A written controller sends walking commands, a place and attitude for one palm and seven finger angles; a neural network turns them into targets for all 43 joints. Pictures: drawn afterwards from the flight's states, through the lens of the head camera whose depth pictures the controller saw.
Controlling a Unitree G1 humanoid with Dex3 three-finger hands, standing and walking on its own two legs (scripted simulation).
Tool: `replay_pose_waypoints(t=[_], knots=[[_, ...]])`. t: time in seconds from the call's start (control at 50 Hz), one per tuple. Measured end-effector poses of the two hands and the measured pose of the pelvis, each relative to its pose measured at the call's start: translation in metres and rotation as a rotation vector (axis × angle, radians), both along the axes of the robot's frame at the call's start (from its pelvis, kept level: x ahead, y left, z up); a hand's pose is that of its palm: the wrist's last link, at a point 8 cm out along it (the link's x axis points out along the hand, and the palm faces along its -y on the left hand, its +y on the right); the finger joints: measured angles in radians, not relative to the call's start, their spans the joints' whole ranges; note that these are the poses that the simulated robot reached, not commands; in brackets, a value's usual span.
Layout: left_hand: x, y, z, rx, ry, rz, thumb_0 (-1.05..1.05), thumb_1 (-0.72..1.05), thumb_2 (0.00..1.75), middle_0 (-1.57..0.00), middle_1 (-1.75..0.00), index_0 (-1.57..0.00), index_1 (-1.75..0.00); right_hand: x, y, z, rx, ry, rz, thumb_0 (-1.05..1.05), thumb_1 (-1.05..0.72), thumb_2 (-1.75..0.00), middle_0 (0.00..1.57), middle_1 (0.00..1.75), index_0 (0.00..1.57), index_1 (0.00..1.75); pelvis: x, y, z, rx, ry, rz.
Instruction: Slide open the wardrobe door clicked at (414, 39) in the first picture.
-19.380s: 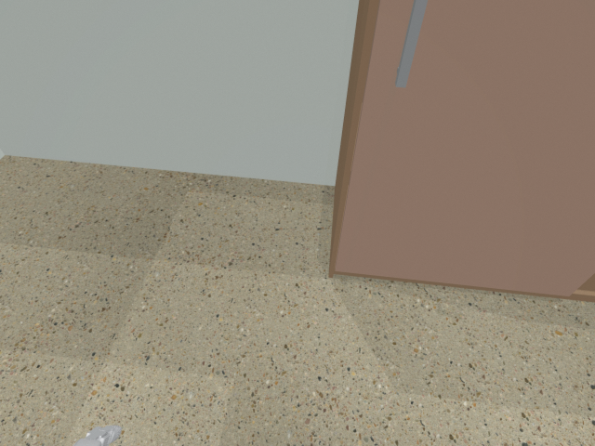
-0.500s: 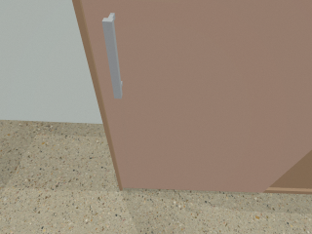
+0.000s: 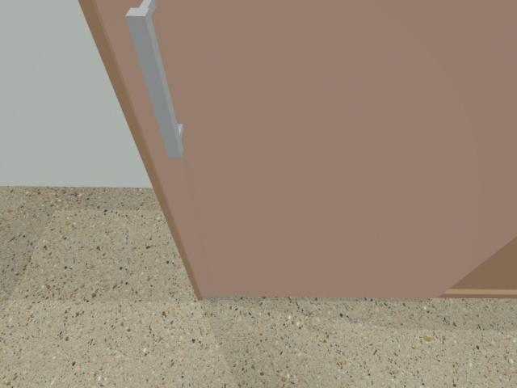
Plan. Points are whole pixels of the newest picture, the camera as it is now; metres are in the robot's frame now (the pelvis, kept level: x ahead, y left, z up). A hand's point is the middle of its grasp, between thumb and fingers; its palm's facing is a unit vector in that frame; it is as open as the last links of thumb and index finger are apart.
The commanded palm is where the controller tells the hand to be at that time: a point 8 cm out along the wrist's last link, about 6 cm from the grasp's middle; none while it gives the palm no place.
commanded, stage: come to a stop and stand still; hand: left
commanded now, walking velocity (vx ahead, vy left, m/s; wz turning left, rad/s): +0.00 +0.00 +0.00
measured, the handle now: (163, 87) +0.47 +0.18 +0.21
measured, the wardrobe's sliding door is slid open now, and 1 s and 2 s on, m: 0.00 0.00 0.00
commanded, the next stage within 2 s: look again from close up in 1.04 s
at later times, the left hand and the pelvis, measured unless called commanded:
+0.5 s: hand out of the picture -0.05 +0.22 -0.16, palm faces +0.01 -0.98 -0.22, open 7.4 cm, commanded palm none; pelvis -0.08 +0.03 +0.00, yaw +0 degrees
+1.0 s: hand out of the picture -0.09 +0.21 -0.17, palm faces +0.03 -0.98 -0.20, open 7.4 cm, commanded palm none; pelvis -0.10 +0.03 +0.00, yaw +1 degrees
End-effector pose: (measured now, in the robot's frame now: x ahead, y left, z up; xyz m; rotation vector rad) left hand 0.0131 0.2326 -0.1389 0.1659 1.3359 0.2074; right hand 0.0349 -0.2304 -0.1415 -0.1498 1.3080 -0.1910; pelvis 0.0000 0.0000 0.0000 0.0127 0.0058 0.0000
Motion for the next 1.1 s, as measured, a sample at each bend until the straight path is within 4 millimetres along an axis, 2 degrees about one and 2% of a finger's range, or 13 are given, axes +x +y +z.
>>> replay_pose_waypoints(t=[0.06, 0.14, 0.26, 0.36, 0.54, 0.64, 0.72, 0.78, 0.96, 1.1], knots=[[0.006, 0.008, -0.003, 0.025, -0.053, -0.038, 0.01, 0.92, 0.9, -0.2, -0.3, -0.2, -0.29, 0.004, -0.001, -0.006, 0.008, -0.052, 0.006, 0.01, -0.91, -0.9, 0.2, 0.29, 0.2, 0.3, -0.013, 0.003, -0.008, -0.018, -0.002, -0.01], [0.011, 0.018, -0.001, 0.029, -0.122, -0.063, 0.01, 0.91, 0.9, -0.2, -0.3, -0.2, -0.29, 0.004, 0.008, 0.0, 0.016, -0.129, 0.019, 0.01, -0.91, -0.9, 0.2, 0.29, 0.2, 0.3, -0.026, 0.009, -0.008, 0.0, -0.039, -0.007], [0.006, 0.025, 0.01, 0.023, -0.202, -0.071, 0.01, 0.91, 0.9, -0.2, -0.3, -0.2, -0.29, -0.014, 0.024, 0.002, 0.035, -0.17, 0.053, 0.01, -0.91, -0.9, 0.2, 0.29, 0.2, 0.3, -0.049, 0.019, -0.006, -0.012, -0.071, -0.005], [-0.019, 0.027, 0.011, 0.005, -0.171, -0.089, 0.01, 0.91, 0.9, -0.2, -0.3, -0.2, -0.3, -0.041, 0.026, 0.005, 0.032, -0.154, 0.05, 0.0, -0.93, -0.9, 0.2, 0.29, 0.2, 0.3, -0.067, 0.024, -0.002, -0.013, -0.06, -0.006], [-0.084, 0.032, 0.005, -0.022, -0.026, -0.045, 0.01, 0.91, 0.9, -0.2, -0.3, -0.2, -0.3, -0.114, 0.023, 0.006, 0.01, 0.032, 0.039, 0.0, -0.92, -0.9, 0.2, 0.29, 0.2, 0.3, -0.087, 0.029, 0.003, -0.019, -0.028, 0.007], [-0.119, 0.03, 0.002, -0.03, 0.045, -0.014, 0.01, 0.91, 0.9, -0.2, -0.3, -0.2, -0.29, -0.134, 0.023, 0.004, 0.01, 0.088, 0.032, 0.01, -0.91, -0.9, 0.2, 0.29, 0.2, 0.3, -0.092, 0.029, 0.003, -0.017, -0.032, 0.013], [-0.135, 0.027, 0.0, -0.042, 0.078, -0.005, 0.01, 0.91, 0.9, -0.2, -0.3, -0.2, -0.29, -0.134, 0.023, 0.002, 0.01, 0.076, 0.029, 0.01, -0.91, -0.9, 0.2, 0.29, 0.2, 0.3, -0.094, 0.029, 0.002, -0.018, -0.041, 0.011], [-0.137, 0.025, -0.003, -0.049, 0.079, -0.007, 0.01, 0.91, 0.9, -0.2, -0.3, -0.2, -0.29, -0.129, 0.024, 0.002, 0.009, 0.05, 0.029, 0.01, -0.91, -0.9, 0.2, 0.29, 0.2, 0.3, -0.095, 0.029, 0.001, -0.02, -0.05, 0.009], [-0.115, 0.029, 0.001, -0.039, 0.004, -0.018, 0.01, 0.91, 0.9, -0.2, -0.3, -0.2, -0.3, -0.107, 0.024, 0.007, 0.005, -0.014, 0.051, 0.01, -0.91, -0.9, 0.2, 0.29, 0.2, 0.3, -0.096, 0.03, 0.004, -0.018, -0.045, 0.011], [-0.102, 0.035, 0.003, -0.018, -0.027, -0.033, 0.01, 0.91, 0.9, -0.2, -0.3, -0.2, -0.3, -0.093, 0.016, 0.006, -0.003, -0.047, 0.062, 0.01, -0.91, -0.9, 0.2, 0.29, 0.2, 0.3, -0.096, 0.027, 0.003, -0.013, -0.051, 0.012]])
